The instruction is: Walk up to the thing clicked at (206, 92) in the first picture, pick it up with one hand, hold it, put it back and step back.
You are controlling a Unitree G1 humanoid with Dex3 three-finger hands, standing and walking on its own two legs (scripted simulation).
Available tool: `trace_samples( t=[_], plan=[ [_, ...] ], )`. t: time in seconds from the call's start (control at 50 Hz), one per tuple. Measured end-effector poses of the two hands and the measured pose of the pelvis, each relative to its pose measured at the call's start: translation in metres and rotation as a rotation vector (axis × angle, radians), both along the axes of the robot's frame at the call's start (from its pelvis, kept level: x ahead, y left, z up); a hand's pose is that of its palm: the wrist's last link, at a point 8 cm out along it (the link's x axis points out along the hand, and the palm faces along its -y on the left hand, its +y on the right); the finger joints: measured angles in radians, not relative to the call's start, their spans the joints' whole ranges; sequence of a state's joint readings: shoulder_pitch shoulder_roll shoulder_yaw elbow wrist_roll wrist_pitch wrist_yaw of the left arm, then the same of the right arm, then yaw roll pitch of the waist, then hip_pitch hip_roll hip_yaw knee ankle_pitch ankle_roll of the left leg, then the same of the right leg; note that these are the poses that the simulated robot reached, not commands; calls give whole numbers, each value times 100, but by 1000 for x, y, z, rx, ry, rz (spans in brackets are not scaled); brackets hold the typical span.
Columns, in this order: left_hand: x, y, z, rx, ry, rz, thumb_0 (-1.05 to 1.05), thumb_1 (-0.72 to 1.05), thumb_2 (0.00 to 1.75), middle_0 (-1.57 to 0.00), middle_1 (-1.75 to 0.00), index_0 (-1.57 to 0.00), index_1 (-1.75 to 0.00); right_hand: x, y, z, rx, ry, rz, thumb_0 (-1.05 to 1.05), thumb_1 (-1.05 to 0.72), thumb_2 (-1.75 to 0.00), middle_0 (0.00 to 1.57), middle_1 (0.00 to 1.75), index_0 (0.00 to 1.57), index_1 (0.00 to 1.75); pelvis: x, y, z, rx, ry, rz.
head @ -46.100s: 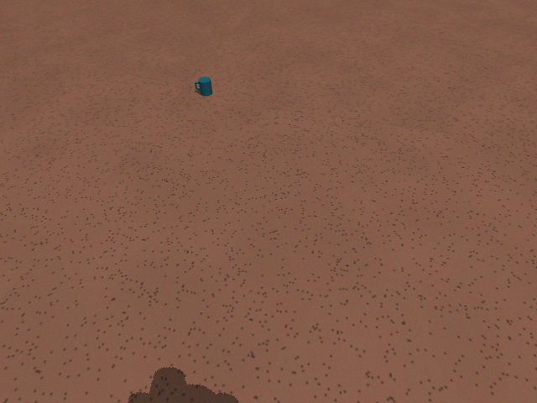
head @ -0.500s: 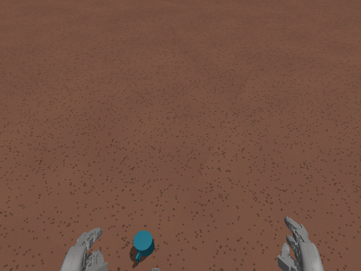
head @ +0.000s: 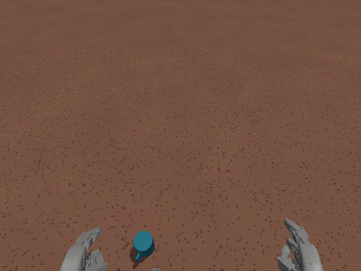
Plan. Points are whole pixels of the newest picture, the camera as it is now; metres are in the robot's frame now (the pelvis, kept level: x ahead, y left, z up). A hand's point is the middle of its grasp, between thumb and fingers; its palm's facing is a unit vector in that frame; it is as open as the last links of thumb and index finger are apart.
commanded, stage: home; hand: left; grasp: from above
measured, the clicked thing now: (142, 247) +0.36 +0.20 -0.66
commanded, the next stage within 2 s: stand in 0.40 s
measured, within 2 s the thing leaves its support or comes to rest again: neither
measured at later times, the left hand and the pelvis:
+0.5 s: hand (106, 266) +0.16 +0.18 -0.04, palm faces +0.05 -0.98 -0.21, open 7.4 cm; pelvis +0.00 +0.00 +0.00, yaw +0 degrees
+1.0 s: hand out of the picture +0.05 +0.24 -0.11, palm faces +0.07 -0.95 -0.32, open 7.4 cm; pelvis +0.00 +0.01 +0.05, yaw +0 degrees
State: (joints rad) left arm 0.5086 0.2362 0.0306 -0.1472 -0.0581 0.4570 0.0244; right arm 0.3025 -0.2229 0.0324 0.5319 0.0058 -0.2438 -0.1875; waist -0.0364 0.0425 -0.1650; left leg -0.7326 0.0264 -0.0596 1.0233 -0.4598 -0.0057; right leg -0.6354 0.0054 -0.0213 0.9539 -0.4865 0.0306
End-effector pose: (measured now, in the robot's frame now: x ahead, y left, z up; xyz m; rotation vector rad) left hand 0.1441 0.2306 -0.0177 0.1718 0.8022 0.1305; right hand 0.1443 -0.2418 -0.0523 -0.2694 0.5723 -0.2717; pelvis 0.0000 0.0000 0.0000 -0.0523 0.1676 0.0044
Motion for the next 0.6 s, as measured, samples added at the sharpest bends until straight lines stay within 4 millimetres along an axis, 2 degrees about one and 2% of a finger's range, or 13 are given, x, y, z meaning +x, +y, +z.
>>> trace_samples(
  t=[0.5, 0.6],
  plan=[
    [3, -2, 0, 4, 0, 4, 1, 90, 90, -20, -30, -20, -30, 5, -3, -2, 7, 7, 0, 2, -90, -89, 20, 30, 21, 30, 4, -3, -1, 3, 8, 1],
    [7, 15, -24, 107, -8, -27, 1, 90, 90, -21, -31, -20, -30, -3, -11, -20, -41, 281, 150, 1, -90, -89, 20, 30, 21, 30, -3, -4, 11, 38, -90, 4]
  ],
)
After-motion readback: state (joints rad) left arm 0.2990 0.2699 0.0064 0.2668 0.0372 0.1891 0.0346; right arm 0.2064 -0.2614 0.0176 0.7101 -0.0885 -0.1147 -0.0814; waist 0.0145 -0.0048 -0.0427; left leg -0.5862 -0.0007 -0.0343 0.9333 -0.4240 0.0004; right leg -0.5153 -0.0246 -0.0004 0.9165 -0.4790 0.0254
